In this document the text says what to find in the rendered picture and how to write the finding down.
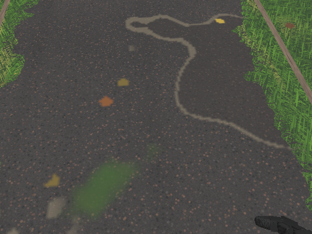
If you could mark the right robot hand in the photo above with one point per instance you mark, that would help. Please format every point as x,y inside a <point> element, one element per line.
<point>282,225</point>

